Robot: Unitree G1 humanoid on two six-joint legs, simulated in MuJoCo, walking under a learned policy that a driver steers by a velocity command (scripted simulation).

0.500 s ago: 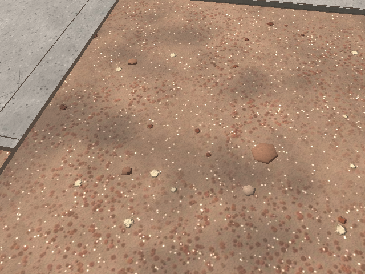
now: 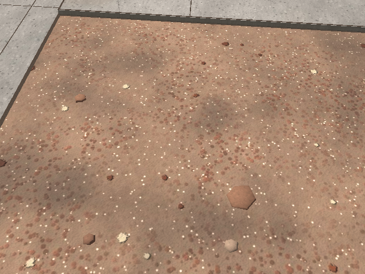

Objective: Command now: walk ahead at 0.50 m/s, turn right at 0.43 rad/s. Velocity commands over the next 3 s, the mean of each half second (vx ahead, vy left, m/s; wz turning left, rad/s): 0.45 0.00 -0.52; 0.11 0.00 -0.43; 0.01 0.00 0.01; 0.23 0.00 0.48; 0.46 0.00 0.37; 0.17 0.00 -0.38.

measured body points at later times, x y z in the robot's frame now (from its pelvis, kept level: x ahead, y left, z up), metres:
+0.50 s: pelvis +0.26 -0.08 +0.00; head +0.31 -0.11 +0.44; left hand +0.45 +0.16 -0.10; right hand +0.35 -0.39 -0.10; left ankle +0.33 +0.09 -0.66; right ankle +0.28 -0.15 -0.74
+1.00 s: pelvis +0.41 -0.09 -0.01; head +0.45 -0.10 +0.44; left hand +0.68 +0.08 -0.12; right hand +0.41 -0.39 -0.11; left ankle +0.53 -0.03 -0.75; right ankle +0.32 -0.20 -0.71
